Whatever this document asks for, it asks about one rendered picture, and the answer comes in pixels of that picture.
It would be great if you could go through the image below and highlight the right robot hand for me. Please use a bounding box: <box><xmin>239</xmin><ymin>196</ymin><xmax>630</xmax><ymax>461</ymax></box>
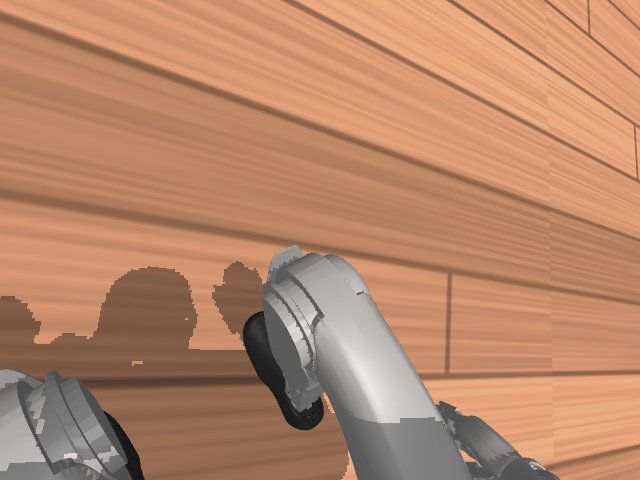
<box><xmin>435</xmin><ymin>401</ymin><xmax>523</xmax><ymax>480</ymax></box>

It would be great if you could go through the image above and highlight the left robot foot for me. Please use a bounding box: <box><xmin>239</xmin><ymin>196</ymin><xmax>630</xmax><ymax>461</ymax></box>
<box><xmin>103</xmin><ymin>411</ymin><xmax>145</xmax><ymax>480</ymax></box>

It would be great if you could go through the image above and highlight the right robot foot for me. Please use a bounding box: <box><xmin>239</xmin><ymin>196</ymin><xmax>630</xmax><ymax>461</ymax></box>
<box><xmin>243</xmin><ymin>311</ymin><xmax>324</xmax><ymax>430</ymax></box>

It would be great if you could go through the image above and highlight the right robot arm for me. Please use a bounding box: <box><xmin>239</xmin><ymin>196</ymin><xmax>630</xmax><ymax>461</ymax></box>
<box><xmin>499</xmin><ymin>458</ymin><xmax>560</xmax><ymax>480</ymax></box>

